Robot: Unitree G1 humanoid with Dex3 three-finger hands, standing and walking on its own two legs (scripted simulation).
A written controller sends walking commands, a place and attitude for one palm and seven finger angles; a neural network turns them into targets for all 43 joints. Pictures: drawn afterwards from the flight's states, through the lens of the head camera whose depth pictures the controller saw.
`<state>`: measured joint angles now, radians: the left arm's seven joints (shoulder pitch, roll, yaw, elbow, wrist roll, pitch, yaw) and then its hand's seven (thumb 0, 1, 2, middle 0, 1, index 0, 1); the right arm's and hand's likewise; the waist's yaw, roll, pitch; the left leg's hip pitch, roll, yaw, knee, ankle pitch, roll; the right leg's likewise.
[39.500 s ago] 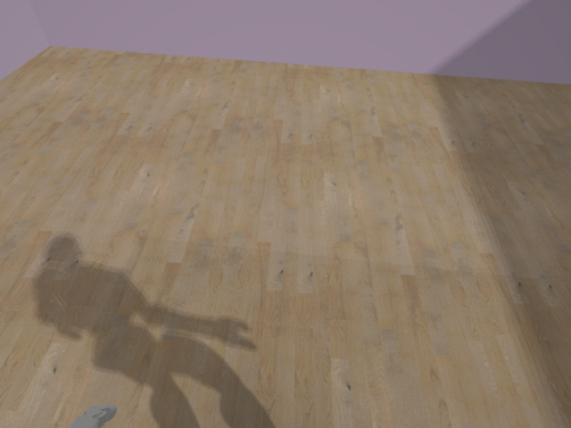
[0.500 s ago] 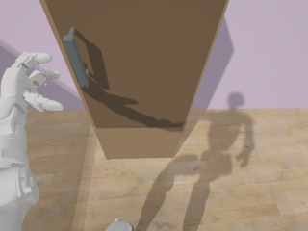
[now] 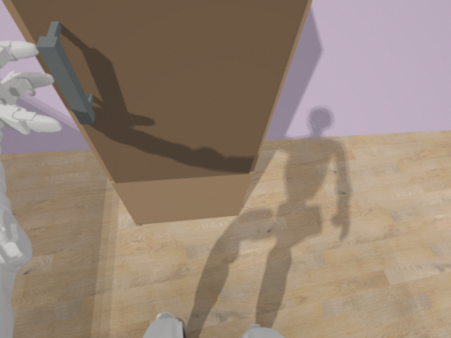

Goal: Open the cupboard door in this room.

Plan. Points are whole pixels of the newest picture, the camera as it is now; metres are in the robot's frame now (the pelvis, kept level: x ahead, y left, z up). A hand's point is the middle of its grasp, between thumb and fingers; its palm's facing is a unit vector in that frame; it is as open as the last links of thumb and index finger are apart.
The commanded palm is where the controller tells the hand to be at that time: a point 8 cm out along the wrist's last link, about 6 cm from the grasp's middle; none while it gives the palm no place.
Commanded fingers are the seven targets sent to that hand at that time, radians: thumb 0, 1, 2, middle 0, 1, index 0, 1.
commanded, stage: move the hooked fingers beside the handle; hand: left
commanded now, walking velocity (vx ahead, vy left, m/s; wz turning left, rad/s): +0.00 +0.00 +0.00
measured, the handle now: (72, 77) +0.53 +0.22 +0.13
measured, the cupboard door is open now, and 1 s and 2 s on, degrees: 0 0 0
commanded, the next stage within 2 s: slide the fingers in behind the handle in 0.92 s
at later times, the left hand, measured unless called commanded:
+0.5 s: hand (19, 102) +0.47 +0.29 +0.13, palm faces +0.04 -1.00 +0.01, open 14.0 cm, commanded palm +0.45 +0.33 +0.12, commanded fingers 0.00 -0.50 0.30 -0.30 -1.20 -0.30 -1.20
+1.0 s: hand (29, 98) +0.48 +0.28 +0.13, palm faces +0.07 -1.00 -0.02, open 14.0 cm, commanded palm +0.46 +0.32 +0.12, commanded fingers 0.00 -0.50 0.30 -0.30 -1.20 -0.30 -1.20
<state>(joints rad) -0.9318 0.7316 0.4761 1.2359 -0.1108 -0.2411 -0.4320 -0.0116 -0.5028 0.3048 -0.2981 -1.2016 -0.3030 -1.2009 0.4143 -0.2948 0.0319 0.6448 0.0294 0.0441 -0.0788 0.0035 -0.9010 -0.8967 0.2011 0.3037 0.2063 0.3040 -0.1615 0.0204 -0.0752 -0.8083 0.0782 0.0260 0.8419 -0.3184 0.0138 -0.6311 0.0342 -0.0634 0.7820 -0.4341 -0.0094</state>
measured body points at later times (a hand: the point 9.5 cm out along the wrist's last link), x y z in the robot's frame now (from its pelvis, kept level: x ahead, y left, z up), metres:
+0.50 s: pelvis +0.01 +0.01 +0.00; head +0.09 +0.03 +0.44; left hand +0.46 +0.34 +0.13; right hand +0.04 -0.27 -0.10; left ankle +0.04 +0.11 -0.70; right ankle -0.04 -0.12 -0.70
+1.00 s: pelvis -0.01 +0.00 -0.01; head +0.09 +0.03 +0.43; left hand +0.47 +0.33 +0.13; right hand -0.02 -0.27 -0.11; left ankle +0.04 +0.11 -0.70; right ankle -0.04 -0.12 -0.70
